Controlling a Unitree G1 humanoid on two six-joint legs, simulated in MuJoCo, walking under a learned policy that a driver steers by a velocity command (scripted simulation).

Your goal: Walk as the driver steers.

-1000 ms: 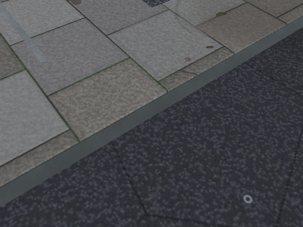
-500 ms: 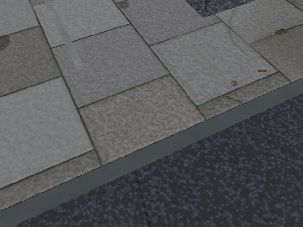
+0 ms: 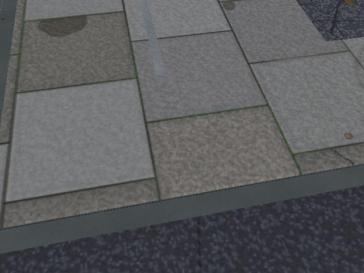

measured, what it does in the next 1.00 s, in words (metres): steps on the spot, turning left: right foot, then left foot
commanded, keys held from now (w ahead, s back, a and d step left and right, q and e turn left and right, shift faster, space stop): q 0.56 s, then no key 0.44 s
